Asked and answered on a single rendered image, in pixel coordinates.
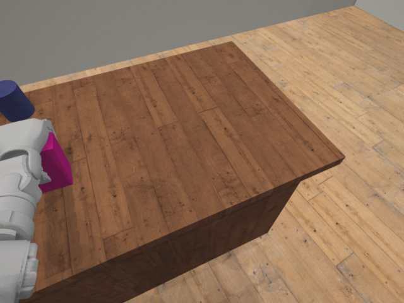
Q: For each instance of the table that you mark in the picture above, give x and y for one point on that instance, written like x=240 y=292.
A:
x=175 y=162

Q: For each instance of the left robot hand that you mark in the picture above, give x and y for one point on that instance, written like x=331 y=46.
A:
x=32 y=133

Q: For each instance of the robot left forearm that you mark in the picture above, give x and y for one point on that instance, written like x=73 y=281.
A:
x=20 y=173

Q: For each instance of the left robot upper arm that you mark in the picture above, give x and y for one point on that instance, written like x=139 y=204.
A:
x=18 y=270

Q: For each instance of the sponge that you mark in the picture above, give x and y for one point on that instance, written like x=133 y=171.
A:
x=56 y=165

